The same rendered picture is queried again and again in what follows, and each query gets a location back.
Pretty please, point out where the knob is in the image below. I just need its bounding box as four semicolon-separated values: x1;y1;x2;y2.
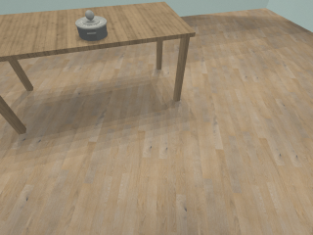
85;10;95;21

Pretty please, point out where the pot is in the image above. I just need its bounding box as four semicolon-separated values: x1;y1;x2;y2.
77;25;108;41

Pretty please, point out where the lid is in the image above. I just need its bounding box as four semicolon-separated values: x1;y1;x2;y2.
75;16;107;29

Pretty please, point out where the table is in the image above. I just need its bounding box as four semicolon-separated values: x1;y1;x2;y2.
0;1;196;135

